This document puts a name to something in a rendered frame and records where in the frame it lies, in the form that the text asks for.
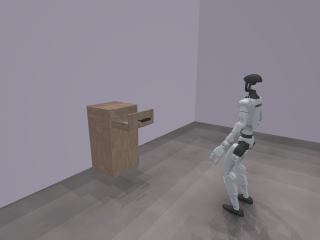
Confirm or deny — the robot left upper arm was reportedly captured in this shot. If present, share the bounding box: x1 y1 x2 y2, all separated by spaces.
237 98 251 131

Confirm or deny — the left robot hand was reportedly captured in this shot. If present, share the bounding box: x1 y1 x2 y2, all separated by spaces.
209 146 225 165

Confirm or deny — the handle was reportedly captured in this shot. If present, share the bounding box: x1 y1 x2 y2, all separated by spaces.
138 118 151 123

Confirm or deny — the left robot foot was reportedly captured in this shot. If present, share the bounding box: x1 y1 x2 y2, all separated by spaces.
222 204 244 217

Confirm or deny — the drawer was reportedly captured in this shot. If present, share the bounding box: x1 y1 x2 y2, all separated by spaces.
111 108 154 132

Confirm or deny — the cabinet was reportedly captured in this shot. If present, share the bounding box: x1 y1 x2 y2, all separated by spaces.
86 101 139 178

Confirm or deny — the robot right upper arm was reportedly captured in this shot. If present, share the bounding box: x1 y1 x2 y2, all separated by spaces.
259 97 263 121

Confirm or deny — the robot right thigh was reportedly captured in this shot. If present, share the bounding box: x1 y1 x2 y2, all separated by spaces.
234 142 255 175

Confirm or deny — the left robot forearm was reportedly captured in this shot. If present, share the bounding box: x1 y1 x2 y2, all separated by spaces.
220 122 243 150

